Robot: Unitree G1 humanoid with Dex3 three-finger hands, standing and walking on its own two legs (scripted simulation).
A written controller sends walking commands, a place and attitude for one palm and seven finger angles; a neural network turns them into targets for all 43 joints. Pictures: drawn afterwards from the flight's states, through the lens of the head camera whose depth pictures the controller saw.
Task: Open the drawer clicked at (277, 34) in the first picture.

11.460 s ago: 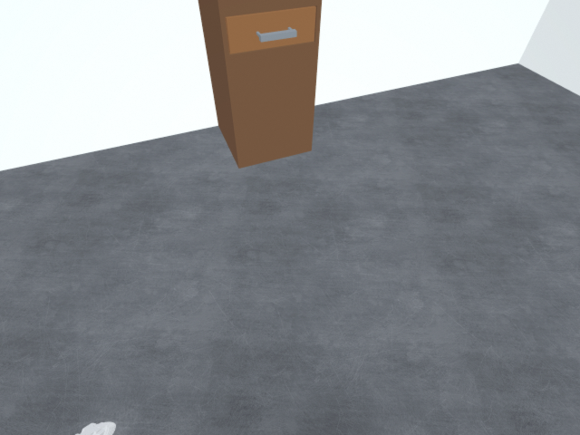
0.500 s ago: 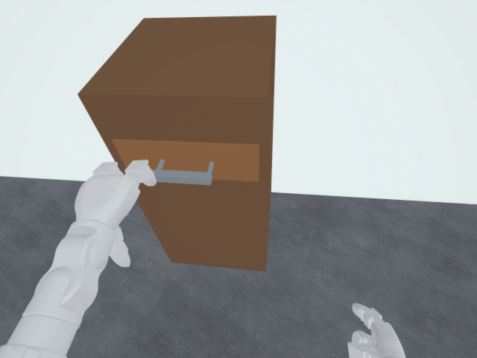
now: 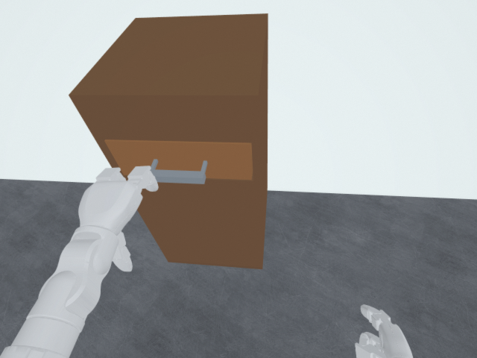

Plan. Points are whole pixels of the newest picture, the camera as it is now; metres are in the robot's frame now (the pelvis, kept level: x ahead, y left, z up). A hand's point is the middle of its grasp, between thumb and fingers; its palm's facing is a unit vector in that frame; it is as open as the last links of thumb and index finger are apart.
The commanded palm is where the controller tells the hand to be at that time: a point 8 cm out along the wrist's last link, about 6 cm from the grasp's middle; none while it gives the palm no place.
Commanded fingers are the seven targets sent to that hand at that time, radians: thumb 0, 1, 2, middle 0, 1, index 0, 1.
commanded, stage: move the hooked fingers above the handle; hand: left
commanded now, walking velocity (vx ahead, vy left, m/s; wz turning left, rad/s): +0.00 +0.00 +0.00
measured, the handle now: (177, 170) +0.56 +0.25 -0.08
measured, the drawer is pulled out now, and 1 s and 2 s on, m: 0.00 0.00 0.00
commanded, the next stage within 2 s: none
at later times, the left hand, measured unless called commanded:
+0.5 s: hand (147, 192) +0.40 +0.24 +0.03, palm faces -0.04 -0.03 -1.00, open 13.8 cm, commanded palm +0.38 +0.25 +0.09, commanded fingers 0.00 -0.50 0.30 -0.30 -1.20 -0.30 -1.20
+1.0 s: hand (161, 175) +0.46 +0.24 +0.00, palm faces -0.06 -0.01 -1.00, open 13.8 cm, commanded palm +0.45 +0.25 +0.05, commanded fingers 0.00 -0.50 0.30 -0.30 -1.20 -0.30 -1.20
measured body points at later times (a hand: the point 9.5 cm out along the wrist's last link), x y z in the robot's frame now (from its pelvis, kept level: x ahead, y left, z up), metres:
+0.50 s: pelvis +0.00 +0.00 -0.01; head +0.06 -0.02 +0.43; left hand +0.39 +0.24 +0.09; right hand +0.10 -0.27 -0.15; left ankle -0.01 +0.12 -0.74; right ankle +0.01 -0.11 -0.74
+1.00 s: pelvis +0.00 +0.01 -0.03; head +0.09 +0.00 +0.41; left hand +0.46 +0.24 +0.06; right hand +0.03 -0.26 -0.16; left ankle -0.01 +0.12 -0.74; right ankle +0.01 -0.11 -0.74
